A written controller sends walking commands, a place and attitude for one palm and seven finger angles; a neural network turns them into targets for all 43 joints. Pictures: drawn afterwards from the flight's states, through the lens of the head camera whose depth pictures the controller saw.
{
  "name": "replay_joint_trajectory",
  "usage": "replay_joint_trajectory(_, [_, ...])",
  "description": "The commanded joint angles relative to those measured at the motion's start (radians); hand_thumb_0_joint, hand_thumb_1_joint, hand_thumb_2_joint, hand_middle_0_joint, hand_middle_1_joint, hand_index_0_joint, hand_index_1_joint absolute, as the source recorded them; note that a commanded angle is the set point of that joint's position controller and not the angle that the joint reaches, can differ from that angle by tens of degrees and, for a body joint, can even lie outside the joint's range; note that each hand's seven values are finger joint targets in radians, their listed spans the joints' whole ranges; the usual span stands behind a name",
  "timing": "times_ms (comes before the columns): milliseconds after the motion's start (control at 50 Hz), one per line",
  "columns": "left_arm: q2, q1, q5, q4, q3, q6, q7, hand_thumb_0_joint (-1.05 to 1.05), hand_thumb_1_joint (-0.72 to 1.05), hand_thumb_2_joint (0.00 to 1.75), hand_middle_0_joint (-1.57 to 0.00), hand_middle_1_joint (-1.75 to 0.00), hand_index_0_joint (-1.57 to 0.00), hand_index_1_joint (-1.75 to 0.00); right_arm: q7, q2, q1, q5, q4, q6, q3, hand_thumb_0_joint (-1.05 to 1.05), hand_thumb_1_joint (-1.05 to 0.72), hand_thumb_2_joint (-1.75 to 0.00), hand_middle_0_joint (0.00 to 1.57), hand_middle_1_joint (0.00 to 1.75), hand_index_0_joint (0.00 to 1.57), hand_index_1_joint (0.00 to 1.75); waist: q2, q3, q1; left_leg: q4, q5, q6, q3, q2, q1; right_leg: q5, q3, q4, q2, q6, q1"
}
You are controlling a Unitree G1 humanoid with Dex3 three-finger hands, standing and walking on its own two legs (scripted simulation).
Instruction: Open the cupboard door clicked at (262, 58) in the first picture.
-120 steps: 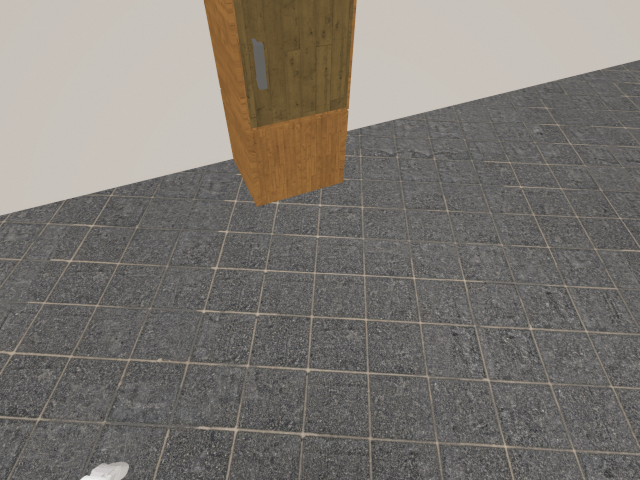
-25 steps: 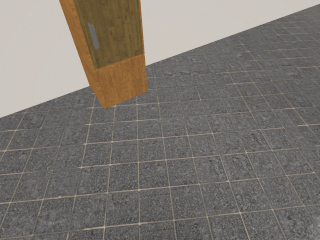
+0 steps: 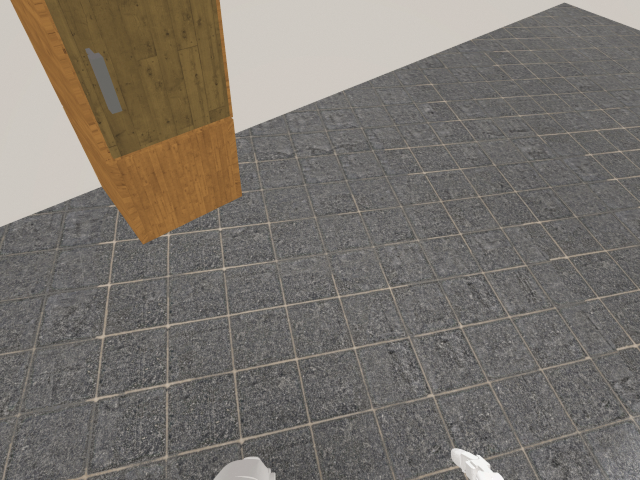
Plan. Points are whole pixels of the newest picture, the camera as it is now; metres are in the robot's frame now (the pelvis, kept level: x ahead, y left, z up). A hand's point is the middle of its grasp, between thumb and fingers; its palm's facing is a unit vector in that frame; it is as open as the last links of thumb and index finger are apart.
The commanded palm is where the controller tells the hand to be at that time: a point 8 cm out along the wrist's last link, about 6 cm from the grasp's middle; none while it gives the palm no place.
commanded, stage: walk to a spot facing it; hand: left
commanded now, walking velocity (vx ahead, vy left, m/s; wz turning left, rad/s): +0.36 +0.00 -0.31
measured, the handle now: (102, 80) +0.95 +0.66 -0.07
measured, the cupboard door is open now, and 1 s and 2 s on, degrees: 0 0 0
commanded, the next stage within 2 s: turn to face it in 0.90 s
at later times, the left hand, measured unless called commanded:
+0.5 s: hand (270, 328) +0.37 +0.12 -0.15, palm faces -0.25 -0.95 -0.19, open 7.4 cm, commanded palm none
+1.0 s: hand (265, 311) +0.41 +0.14 -0.18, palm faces -0.12 -0.98 -0.15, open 7.4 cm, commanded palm none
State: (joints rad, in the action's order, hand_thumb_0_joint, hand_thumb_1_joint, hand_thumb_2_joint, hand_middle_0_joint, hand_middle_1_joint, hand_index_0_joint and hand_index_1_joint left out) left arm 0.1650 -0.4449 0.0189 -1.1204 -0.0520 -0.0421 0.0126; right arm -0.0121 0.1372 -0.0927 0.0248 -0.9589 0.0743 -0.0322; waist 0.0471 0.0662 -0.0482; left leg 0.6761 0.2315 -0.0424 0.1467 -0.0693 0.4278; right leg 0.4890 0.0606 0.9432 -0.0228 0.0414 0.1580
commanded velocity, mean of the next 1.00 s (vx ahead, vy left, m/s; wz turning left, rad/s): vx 0.34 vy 0.00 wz -0.18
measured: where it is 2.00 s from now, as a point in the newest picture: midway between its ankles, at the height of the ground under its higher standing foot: (351, 368)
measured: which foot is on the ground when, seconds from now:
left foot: down 0.00-0.50, up 0.52-0.94, down 0.96-1.00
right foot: up 0.00-0.48, down 0.50-0.96, up 0.98-1.00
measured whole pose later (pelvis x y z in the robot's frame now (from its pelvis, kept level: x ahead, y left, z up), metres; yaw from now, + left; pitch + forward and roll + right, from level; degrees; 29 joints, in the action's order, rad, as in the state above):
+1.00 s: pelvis +0.44 -0.04 +0.00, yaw -13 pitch -2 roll -1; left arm 0.18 -0.39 0.02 -1.13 -0.05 -0.04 0.00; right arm -0.02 0.20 -0.12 0.03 -0.99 0.07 -0.05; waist 0.03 0.06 -0.04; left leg 0.64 0.18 -0.04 0.17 -0.11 0.40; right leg 0.50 -0.09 0.81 0.03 0.01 0.13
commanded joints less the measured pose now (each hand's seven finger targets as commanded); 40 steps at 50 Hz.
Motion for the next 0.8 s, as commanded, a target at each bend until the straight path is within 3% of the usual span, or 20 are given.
replay_joint_trajectory(0, [0.053, 0.065, 0.011, 0.099, -0.022, -0.009, -0.023, 0.0, 0.9, 0.9, -0.2, -0.3, -0.2, -0.3, 0.03, 0.138, -0.224, 0.001, -0.034, 0.001, -0.037, 0.0, -0.9, -0.9, 0.2, 0.3, 0.2, 0.3, -0.175, 0.009, 0.078, -0.502, 0.277, -0.096, -0.436, -0.334, -0.233, -0.145, -0.018, 0.403, 0.111, 0.011, 0.456])
replay_joint_trajectory(40, [0.022, 0.036, 0.018, 0.088, -0.022, 0.021, -0.031, 0.0, 0.9, 0.9, -0.2, -0.3, -0.2, -0.3, 0.032, 0.096, -0.206, 0.001, -0.041, 0.013, -0.025, 0.0, -0.9, -0.9, 0.2, 0.3, 0.2, 0.3, -0.153, 0.025, 0.029, -0.513, 0.187, -0.063, -0.262, -0.263, -0.106, -0.202, -0.034, 0.332, 0.122, -0.001, 0.378])
replay_joint_trajectory(100, [0.011, 0.035, 0.021, 0.103, -0.031, 0.043, -0.036, 0.0, 0.9, 0.9, -0.2, -0.3, -0.2, -0.3, 0.035, 0.098, -0.215, 0.001, -0.043, 0.026, -0.034, 0.0, -0.9, -0.9, 0.2, 0.3, 0.2, 0.3, -0.137, 0.007, 0.006, -0.538, 0.098, -0.075, -0.156, -0.242, -0.116, -0.288, -0.045, 0.273, 0.14, -0.024, 0.413])
replay_joint_trajectory(160, [0.028, 0.12, 0.02, 0.139, -0.035, 0.051, -0.043, 0.0, 0.9, 0.9, -0.2, -0.3, -0.2, -0.3, 0.034, 0.125, -0.25, -0.003, -0.057, 0.029, -0.037, 0.0, -0.9, -0.9, 0.2, 0.3, 0.2, 0.3, -0.117, 0.032, 0.02, -0.556, 0.066, -0.097, -0.124, -0.254, -0.205, -0.346, -0.049, 0.182, 0.161, -0.044, 0.508])
replay_joint_trajectory(240, [0.031, 0.276, 0.022, 0.187, -0.027, 0.046, -0.052, 0.0, 0.9, 0.9, -0.2, -0.3, -0.2, -0.3, 0.034, 0.134, -0.34, -0.003, -0.09, 0.029, -0.037, 0.0, -0.9, -0.9, 0.2, 0.3, 0.2, 0.3, -0.102, 0.055, 0.067, -0.543, -0.048, -0.1, -0.062, -0.25, -0.321, -0.368, -0.104, -0.026, 0.165, -0.054, 0.53])
replay_joint_trajectory(320, [0.023, 0.401, 0.017, 0.219, -0.017, 0.037, -0.053, 0.0, 0.9, 0.9, -0.2, -0.3, -0.2, -0.3, 0.035, 0.134, -0.424, 0.005, -0.125, 0.019, -0.031, 0.0, -0.9, -0.9, 0.2, 0.3, 0.2, 0.3, -0.132, 0.071, 0.113, -0.494, -0.232, -0.092, -0.004, -0.257, -0.413, -0.335, -0.157, -0.192, 0.136, -0.037, 0.499])
replay_joint_trajectory(360, [0.025, 0.427, 0.015, 0.227, -0.015, 0.03, -0.052, 0.0, 0.9, 0.9, -0.2, -0.3, -0.2, -0.3, 0.034, 0.143, -0.439, 0.011, -0.135, 0.013, -0.03, 0.0, -0.9, -0.9, 0.2, 0.3, 0.2, 0.3, -0.154, 0.064, 0.12, -0.456, -0.285, -0.087, 0.017, -0.269, -0.433, -0.292, -0.175, -0.255, 0.117, -0.02, 0.449])
replay_joint_trajectory(400, [0.034, 0.404, 0.016, 0.221, -0.015, 0.019, -0.05, 0.0, 0.9, 0.9, -0.2, -0.3, -0.2, -0.3, 0.034, 0.15, -0.445, 0.013, -0.141, 0.006, -0.03, 0.0, -0.9, -0.9, 0.2, 0.3, 0.2, 0.3, -0.154, 0.033, 0.101, -0.367, -0.475, -0.072, 0.047, -0.265, -0.464, -0.234, -0.217, -0.321, 0.071, 0.005, 0.356])
replay_joint_trajectory(420, [0.042, 0.339, 0.016, 0.199, -0.018, 0.013, -0.048, 0.0, 0.9, 0.9, -0.2, -0.3, -0.2, -0.3, 0.034, 0.158, -0.437, 0.009, -0.142, 0.004, -0.03, 0.0, -0.9, -0.9, 0.2, 0.3, 0.2, 0.3, -0.164, -0.01, 0.069, -0.269, -0.617, -0.057, 0.076, -0.25, -0.471, -0.234, -0.247, -0.365, 0.036, 0.02, 0.257])
replay_joint_trajectory(440, [0.065, 0.21, 0.018, 0.155, -0.025, 0.004, -0.044, 0.0, 0.9, 0.9, -0.2, -0.3, -0.2, -0.3, 0.033, 0.163, -0.419, 0.002, -0.141, 0.002, -0.031, 0.0, -0.9, -0.9, 0.2, 0.3, 0.2, 0.3, -0.145, -0.081, 0.007, -0.103, -0.698, -0.028, 0.111, -0.221, -0.431, -0.29, -0.269, -0.424, 0.003, 0.039, 0.072])
replay_joint_trajectory(460, [0.135, 0.051, 0.021, 0.105, -0.044, -0.01, -0.035, 0.0, 0.9, 0.9, -0.2, -0.3, -0.2, -0.3, 0.024, 0.154, -0.4, -0.011, -0.129, 0.005, -0.03, 0.0, -0.9, -0.9, 0.2, 0.3, 0.2, 0.3, -0.084, -0.189, -0.064, 0.134, -0.576, 0.012, 0.133, -0.196, -0.231, -0.34, -0.149, -0.437, 0.099, 0.087, -0.229])
replay_joint_trajectory(480, [0.26, -0.08, 0.015, 0.078, -0.076, -0.019, -0.015, 0.0, 0.9, 0.9, -0.2, -0.3, -0.2, -0.3, 0.019, 0.083, -0.418, -0.024, -0.09, 0.011, -0.015, 0.0, -0.9, -0.9, 0.2, 0.3, 0.2, 0.3, 0.16, -0.319, -0.092, 0.474, 0.115, 0.065, 0.148, -0.05, 0.107, -0.426, 0.303, -0.498, 0.406, 0.207, -0.516])
replay_joint_trajectory(500, [0.303, -0.096, -0.01, 0.063, -0.078, -0.014, -0.01, 0.0, 0.9, 0.9, -0.2, -0.3, -0.2, -0.3, 0.022, 0.107, -0.329, -0.023, -0.067, 0.01, -0.02, 0.0, -0.9, -0.9, 0.2, 0.3, 0.2, 0.3, 0.118, -0.304, -0.096, 0.652, 0.334, 0.054, 0.007, -0.023, 0.204, -0.494, 0.423, -0.603, 0.482, 0.269, -0.459])
replay_joint_trajectory(520, [0.272, -0.017, -0.01, 0.083, -0.069, -0.013, -0.007, 0.0, 0.9, 0.9, -0.2, -0.3, -0.2, -0.3, 0.021, 0.1, -0.269, -0.016, -0.06, 0.007, -0.028, 0.0, -0.9, -0.9, 0.2, 0.3, 0.2, 0.3, 0.076, -0.217, -0.077, 0.709, 0.259, 0.049, -0.076, -0.063, 0.24, -0.409, 0.377, -0.637, 0.454, 0.245, -0.324])
replay_joint_trajectory(540, [0.212, 0.054, -0.009, 0.095, -0.054, -0.015, -0.004, 0.0, 0.9, 0.9, -0.2, -0.3, -0.2, -0.3, 0.021, 0.094, -0.236, -0.01, -0.053, 0.0, -0.03, 0.0, -0.9, -0.9, 0.2, 0.3, 0.2, 0.3, 0.01, -0.118, -0.04, 0.687, 0.181, 0.05, -0.104, -0.098, 0.252, -0.366, 0.312, -0.663, 0.422, 0.214, -0.194])
replay_joint_trajectory(560, [0.166, 0.119, -0.007, 0.104, -0.038, -0.021, 0.0, 0.0, 0.9, 0.9, -0.2, -0.3, -0.2, -0.3, 0.019, 0.076, -0.252, -0.003, -0.07, -0.012, -0.028, 0.0, -0.9, -0.9, 0.2, 0.3, 0.2, 0.3, -0.026, -0.071, 0.008, 0.624, 0.123, 0.053, -0.116, -0.124, 0.211, -0.361, 0.201, -0.688, 0.376, 0.174, -0.085])
replay_joint_trajectory(580, [0.132, 0.155, -0.002, 0.107, -0.031, -0.025, 0.003, 0.0, 0.9, 0.9, -0.2, -0.3, -0.2, -0.3, 0.018, 0.057, -0.289, 0.002, -0.087, -0.024, -0.029, 0.0, -0.9, -0.9, 0.2, 0.3, 0.2, 0.3, -0.028, -0.049, 0.043, 0.568, 0.096, 0.059, -0.106, -0.129, 0.158, -0.374, 0.121, -0.71, 0.34, 0.148, -0.001])
replay_joint_trajectory(620, [0.103, 0.166, 0.004, 0.102, -0.02, -0.035, 0.002, 0.0, 0.9, 0.9, -0.2, -0.3, -0.2, -0.3, 0.014, 0.039, -0.345, 0.005, -0.107, -0.041, -0.027, 0.0, -0.9, -0.9, 0.2, 0.3, 0.2, 0.3, 0.033, -0.047, 0.082, 0.477, 0.063, 0.075, -0.082, -0.123, 0.109, -0.406, 0.017, -0.725, 0.292, 0.125, 0.067])
replay_joint_trajectory(700, [0.107, 0.144, 0.005, 0.097, -0.022, -0.045, 0.0, 0.0, 0.9, 0.9, -0.2, -0.3, -0.2, -0.3, -0.003, 0.034, -0.249, 0.003, -0.062, -0.046, -0.031, 0.0, -0.9, -0.9, 0.2, 0.3, 0.2, 0.3, 0.054, -0.006, 0.072, 0.298, -0.012, 0.085, -0.07, -0.12, 0.141, -0.381, -0.021, -0.753, 0.277, 0.133, 0.066])
replay_joint_trajectory(780, [0.128, 0.094, 0.007, 0.069, -0.018, -0.047, -0.002, 0.0, 0.9, 0.9, -0.2, -0.3, -0.2, -0.3, -0.021, 0.049, -0.101, 0.001, -0.011, -0.031, -0.028, 0.0, -0.9, -0.9, 0.2, 0.3, 0.2, 0.3, 0.054, 0.024, 0.036, 0.086, -0.05, 0.072, -0.048, -0.095, 0.126, -0.398, -0.023, -0.735, 0.281, 0.118, -0.005])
